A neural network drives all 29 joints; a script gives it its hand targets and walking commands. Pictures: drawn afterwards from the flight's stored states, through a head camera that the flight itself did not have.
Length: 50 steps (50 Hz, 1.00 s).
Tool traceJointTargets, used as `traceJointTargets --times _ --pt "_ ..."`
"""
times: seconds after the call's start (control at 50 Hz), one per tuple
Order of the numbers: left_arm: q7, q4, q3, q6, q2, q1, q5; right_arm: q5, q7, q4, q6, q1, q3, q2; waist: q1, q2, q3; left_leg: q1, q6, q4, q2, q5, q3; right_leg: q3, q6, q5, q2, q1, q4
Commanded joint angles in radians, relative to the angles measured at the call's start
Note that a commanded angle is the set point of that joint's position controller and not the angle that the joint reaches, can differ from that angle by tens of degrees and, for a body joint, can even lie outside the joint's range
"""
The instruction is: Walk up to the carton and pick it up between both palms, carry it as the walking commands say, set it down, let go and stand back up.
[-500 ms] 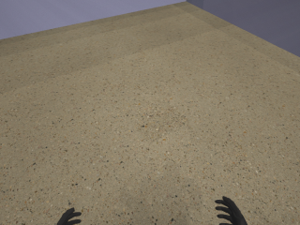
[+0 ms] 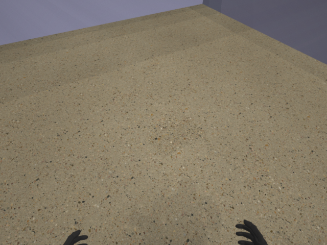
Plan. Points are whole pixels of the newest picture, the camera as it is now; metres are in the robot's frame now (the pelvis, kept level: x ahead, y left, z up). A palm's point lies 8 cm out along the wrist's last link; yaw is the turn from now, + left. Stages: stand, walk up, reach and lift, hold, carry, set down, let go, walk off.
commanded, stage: stand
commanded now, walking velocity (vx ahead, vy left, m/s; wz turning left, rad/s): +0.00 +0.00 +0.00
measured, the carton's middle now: out of the picture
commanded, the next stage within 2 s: walk up in 1.10 s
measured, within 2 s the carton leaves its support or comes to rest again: neither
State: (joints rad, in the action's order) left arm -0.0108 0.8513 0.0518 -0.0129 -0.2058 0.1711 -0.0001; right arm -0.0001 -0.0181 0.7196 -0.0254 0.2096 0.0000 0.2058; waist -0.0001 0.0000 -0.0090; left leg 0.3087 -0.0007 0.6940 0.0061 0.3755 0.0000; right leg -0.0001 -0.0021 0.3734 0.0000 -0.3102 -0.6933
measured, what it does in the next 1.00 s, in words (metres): stands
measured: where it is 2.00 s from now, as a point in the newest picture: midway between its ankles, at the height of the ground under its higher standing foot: outside the picture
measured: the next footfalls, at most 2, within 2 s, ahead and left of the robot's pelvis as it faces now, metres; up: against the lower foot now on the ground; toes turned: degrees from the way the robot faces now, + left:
right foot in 1.84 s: -0.04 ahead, -0.11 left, +0.00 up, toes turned +6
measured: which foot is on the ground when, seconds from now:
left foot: down 0.00-1.00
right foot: down 0.00-1.00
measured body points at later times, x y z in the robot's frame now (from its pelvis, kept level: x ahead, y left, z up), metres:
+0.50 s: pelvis -0.01 +0.00 +0.00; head -0.02 +0.00 +0.45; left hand +0.10 +0.25 -0.13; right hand +0.11 -0.24 -0.12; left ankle +0.00 +0.12 -0.72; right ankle +0.00 -0.12 -0.72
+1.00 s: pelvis -0.03 +0.00 +0.00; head -0.04 +0.00 +0.45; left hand +0.06 +0.25 -0.14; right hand +0.07 -0.24 -0.13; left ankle +0.00 +0.12 -0.72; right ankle +0.00 -0.12 -0.72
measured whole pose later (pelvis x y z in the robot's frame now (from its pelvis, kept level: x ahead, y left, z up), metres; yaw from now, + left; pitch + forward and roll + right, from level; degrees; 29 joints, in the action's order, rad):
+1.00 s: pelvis -0.03 +0.00 +0.00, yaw +0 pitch -5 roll +0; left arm 0.00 1.03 0.05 -0.01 -0.21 0.13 0.00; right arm 0.00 -0.02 0.89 -0.03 0.21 0.00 0.21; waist 0.00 0.00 -0.07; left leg 0.27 0.00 0.69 0.01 0.34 0.00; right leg 0.00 0.00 0.33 0.00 -0.27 -0.69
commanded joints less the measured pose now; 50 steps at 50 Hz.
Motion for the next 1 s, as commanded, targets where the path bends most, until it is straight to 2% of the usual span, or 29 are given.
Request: traceJointTargets --times 0.0,0.06,0.08,0.16,0.18,0.2,0.24,0.26,0.28,0.3,0.32,0.36,0.46,0.52,0.54,0.58,0.6,0.62,0.66,0.68,0.7,0.72,0.76,0.78,0.86,0.88,0.9,0.94,0.98 --pt "-0.006 -0.076 0.064 -0.048 -0.272 -0.066 -0.029 -0.033 -0.014 -0.015 -0.050 -0.047 -0.095 0.279 -0.005 -0.013 0.057 -0.047 -0.069 -0.121 0.092 -0.348 -0.080 -0.087 -0.072 -0.346 -0.093 0.066 0.112" --pt "-0.007 -0.065 0.063 -0.045 -0.279 -0.074 -0.027 -0.033 -0.015 -0.002 -0.050 -0.042 -0.092 0.271 0.000 -0.008 0.055 -0.052 -0.068 -0.122 0.083 -0.342 -0.081 -0.102 -0.074 -0.347 -0.102 0.063 0.120" --pt "-0.008 -0.063 0.063 -0.045 -0.281 -0.068 -0.026 -0.032 -0.015 0.003 -0.049 -0.042 -0.092 0.284 0.000 0.010 0.058 -0.064 -0.070 -0.125 0.094 -0.345 -0.086 -0.102 -0.075 -0.343 -0.103 0.062 0.122" --pt "-0.006 -0.043 0.060 -0.044 -0.280 -0.068 -0.028 -0.031 -0.013 0.020 -0.048 -0.045 -0.091 0.291 -0.002 -0.017 0.004 -0.033 -0.073 -0.147 0.095 -0.282 -0.095 -0.109 -0.076 -0.283 -0.102 0.042 0.149" --pt "-0.007 -0.033 0.058 -0.041 -0.280 -0.075 -0.027 -0.037 -0.013 0.024 -0.048 -0.053 -0.092 0.282 0.000 0.001 0.013 -0.037 -0.075 -0.148 0.098 -0.279 -0.101 -0.107 -0.073 -0.282 -0.098 0.047 0.149" --pt "-0.006 -0.036 0.058 -0.045 -0.273 -0.078 -0.025 -0.033 -0.014 0.021 -0.050 -0.059 -0.091 0.280 -0.002 -0.007 0.033 -0.049 -0.069 -0.142 0.089 -0.325 -0.091 -0.105 -0.073 -0.331 -0.099 0.064 0.143" --pt "-0.006 -0.026 0.058 -0.043 -0.274 -0.085 -0.027 -0.035 -0.013 0.032 -0.050 -0.063 -0.090 0.285 -0.009 -0.013 0.018 -0.038 -0.069 -0.148 0.086 -0.300 -0.086 -0.107 -0.073 -0.304 -0.099 0.056 0.142" --pt "-0.005 -0.019 0.059 -0.045 -0.281 -0.081 -0.028 -0.032 -0.013 0.037 -0.051 -0.060 -0.091 0.279 -0.001 0.010 0.029 -0.063 -0.067 -0.144 0.086 -0.323 -0.087 -0.116 -0.076 -0.327 -0.102 0.052 0.147" --pt "-0.005 -0.014 0.059 -0.043 -0.283 -0.086 -0.029 -0.029 -0.013 0.046 -0.048 -0.054 -0.090 0.283 0.000 -0.012 0.016 -0.053 -0.069 -0.154 0.093 -0.298 -0.096 -0.113 -0.074 -0.307 -0.101 0.047 0.156" --pt "-0.006 -0.012 0.060 -0.044 -0.285 -0.086 -0.028 -0.031 -0.013 0.051 -0.046 -0.053 -0.090 0.281 -0.001 -0.005 0.012 -0.048 -0.070 -0.154 0.090 -0.289 -0.088 -0.112 -0.072 -0.302 -0.099 0.053 0.161" --pt "-0.005 -0.006 0.059 -0.043 -0.284 -0.073 -0.026 -0.031 -0.014 0.053 -0.045 -0.065 -0.089 0.281 -0.011 -0.026 0.002 -0.045 -0.073 -0.158 0.090 -0.279 -0.094 -0.115 -0.075 -0.291 -0.099 0.046 0.166" --pt "-0.006 -0.004 0.057 -0.043 -0.281 -0.094 -0.025 -0.030 -0.014 0.060 -0.048 -0.065 -0.089 0.287 -0.002 -0.005 0.018 -0.058 -0.073 -0.161 0.096 -0.324 -0.097 -0.113 -0.071 -0.335 -0.100 0.063 0.154" --pt "-0.005 0.026 0.055 -0.037 -0.287 -0.092 -0.027 -0.032 -0.013 0.080 -0.046 -0.069 -0.085 0.279 -0.002 -0.005 -0.023 -0.046 -0.070 -0.190 0.097 -0.229 -0.103 -0.119 -0.071 -0.231 -0.098 0.036 0.188" --pt "-0.004 0.035 0.056 -0.041 -0.286 -0.104 -0.023 -0.029 -0.013 0.100 -0.044 -0.056 -0.082 0.293 -0.002 -0.012 -0.019 -0.053 -0.069 -0.195 0.094 -0.264 -0.103 -0.130 -0.069 -0.266 -0.102 0.045 0.195" --pt "-0.003 0.036 0.057 -0.038 -0.289 -0.094 -0.024 -0.029 -0.013 0.107 -0.043 -0.059 -0.083 0.290 -0.004 -0.017 -0.034 -0.048 -0.066 -0.207 0.096 -0.221 -0.106 -0.128 -0.068 -0.225 -0.100 0.035 0.207" --pt "-0.002 0.051 0.057 -0.040 -0.291 -0.088 -0.023 -0.028 -0.010 0.111 -0.045 -0.059 -0.082 0.296 -0.006 0.011 -0.024 -0.051 -0.070 -0.206 0.099 -0.231 -0.114 -0.134 -0.067 -0.242 -0.102 0.052 0.204" --pt "-0.003 0.056 0.057 -0.037 -0.290 -0.104 -0.027 -0.026 -0.011 0.116 -0.043 -0.063 -0.080 0.285 0.005 -0.027 -0.044 -0.048 -0.064 -0.213 0.093 -0.217 -0.102 -0.135 -0.068 -0.225 -0.102 0.041 0.224" --pt "-0.002 0.059 0.055 -0.038 -0.280 -0.095 -0.026 -0.027 -0.013 0.119 -0.039 -0.066 -0.081 0.285 -0.004 -0.031 -0.051 -0.040 -0.067 -0.219 0.094 -0.204 -0.111 -0.138 -0.068 -0.207 -0.105 0.040 0.229" --pt "-0.001 0.072 0.052 -0.037 -0.286 -0.098 -0.023 -0.026 -0.010 0.127 -0.041 -0.066 -0.079 0.286 -0.003 -0.006 -0.051 -0.042 -0.068 -0.227 0.099 -0.177 -0.115 -0.145 -0.069 -0.183 -0.109 0.039 0.235" --pt "0.000 0.070 0.055 -0.037 -0.296 -0.122 -0.026 -0.021 -0.009 0.129 -0.042 -0.068 -0.076 0.282 0.004 -0.032 -0.065 -0.045 -0.064 -0.228 0.091 -0.198 -0.104 -0.150 -0.069 -0.197 -0.112 0.032 0.245" --pt "0.001 0.074 0.051 -0.037 -0.288 -0.110 -0.023 -0.026 -0.010 0.136 -0.041 -0.064 -0.077 0.291 -0.004 -0.014 -0.037 -0.061 -0.064 -0.223 0.092 -0.218 -0.109 -0.146 -0.066 -0.209 -0.109 0.050 0.236" --pt "-0.001 0.082 0.053 -0.038 -0.294 -0.105 -0.021 -0.022 -0.009 0.141 -0.040 -0.061 -0.078 0.288 -0.004 -0.024 -0.023 -0.071 -0.064 -0.215 0.092 -0.248 -0.106 -0.147 -0.067 -0.245 -0.113 0.069 0.234" --pt "-0.002 0.090 0.051 -0.032 -0.296 -0.109 -0.021 -0.024 -0.008 0.144 -0.037 -0.073 -0.080 0.293 0.000 -0.006 -0.056 -0.061 -0.063 -0.235 0.096 -0.185 -0.116 -0.154 -0.067 -0.175 -0.112 0.036 0.254" --pt "-0.001 0.093 0.048 -0.031 -0.285 -0.106 -0.022 -0.024 -0.010 0.150 -0.033 -0.068 -0.079 0.291 -0.005 -0.020 -0.066 -0.050 -0.063 -0.246 0.100 -0.148 -0.118 -0.147 -0.064 -0.140 -0.106 0.033 0.256" --pt "0.000 0.102 0.048 -0.031 -0.290 -0.121 -0.021 -0.027 -0.007 0.155 -0.035 -0.092 -0.077 0.299 -0.011 -0.017 -0.082 -0.036 -0.060 -0.256 0.092 -0.135 -0.118 -0.153 -0.063 -0.131 -0.107 0.033 0.268" --pt "0.000 0.102 0.047 -0.032 -0.288 -0.126 -0.023 -0.023 -0.006 0.158 -0.036 -0.088 -0.075 0.287 -0.007 -0.034 -0.082 -0.039 -0.063 -0.256 0.093 -0.147 -0.119 -0.156 -0.064 -0.151 -0.110 0.043 0.278" --pt "0.000 0.104 0.052 -0.030 -0.298 -0.126 -0.024 -0.023 -0.005 0.162 -0.038 -0.066 -0.071 0.281 0.000 -0.025 -0.059 -0.068 -0.058 -0.255 0.093 -0.176 -0.112 -0.154 -0.065 -0.165 -0.116 0.045 0.273" --pt "0.002 0.104 0.050 -0.029 -0.294 -0.132 -0.021 -0.023 -0.007 0.167 -0.035 -0.069 -0.074 0.293 -0.003 0.006 -0.065 -0.062 -0.057 -0.260 0.093 -0.152 -0.117 -0.147 -0.061 -0.130 -0.104 0.038 0.264" --pt "0.001 0.115 0.046 -0.026 -0.284 -0.128 -0.020 -0.024 -0.008 0.169 -0.036 -0.080 -0.071 0.294 -0.007 -0.005 -0.089 -0.033 -0.064 -0.285 0.110 -0.107 -0.140 -0.137 -0.058 -0.105 -0.096 0.043 0.264"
